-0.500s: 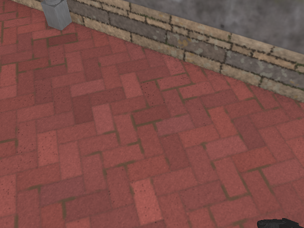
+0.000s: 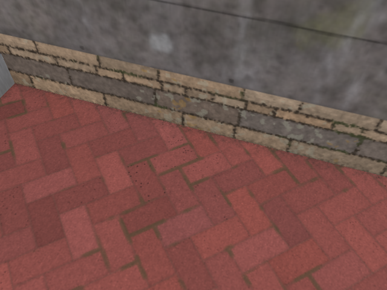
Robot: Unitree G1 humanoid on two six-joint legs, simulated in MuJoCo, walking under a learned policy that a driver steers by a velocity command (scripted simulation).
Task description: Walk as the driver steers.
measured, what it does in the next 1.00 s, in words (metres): walks ahead: right foot, then left foot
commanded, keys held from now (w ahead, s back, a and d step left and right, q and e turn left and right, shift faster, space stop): no key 1.00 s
